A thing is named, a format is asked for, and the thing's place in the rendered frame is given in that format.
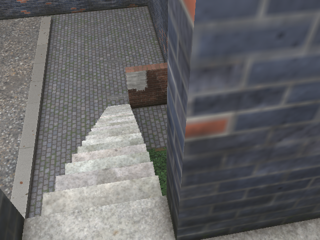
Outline stairs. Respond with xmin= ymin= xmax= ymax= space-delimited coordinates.
xmin=41 ymin=104 xmax=162 ymax=216

